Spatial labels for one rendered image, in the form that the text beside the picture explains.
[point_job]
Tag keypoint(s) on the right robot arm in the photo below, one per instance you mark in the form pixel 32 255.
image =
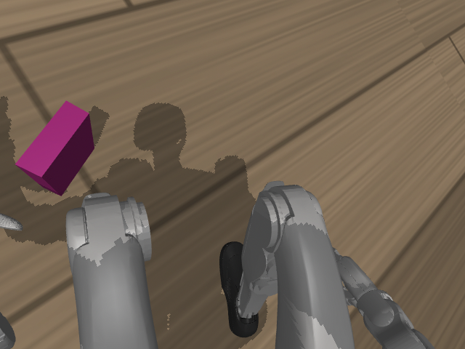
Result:
pixel 387 322

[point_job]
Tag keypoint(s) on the right robot hand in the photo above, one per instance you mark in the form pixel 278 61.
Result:
pixel 357 283

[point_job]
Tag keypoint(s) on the carton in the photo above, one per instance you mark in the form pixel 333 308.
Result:
pixel 54 158

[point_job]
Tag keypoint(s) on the left robot arm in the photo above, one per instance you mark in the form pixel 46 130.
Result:
pixel 7 335

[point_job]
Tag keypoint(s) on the right robot foot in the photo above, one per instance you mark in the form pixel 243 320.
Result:
pixel 230 266

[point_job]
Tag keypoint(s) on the left robot hand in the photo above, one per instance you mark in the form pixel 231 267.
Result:
pixel 8 222

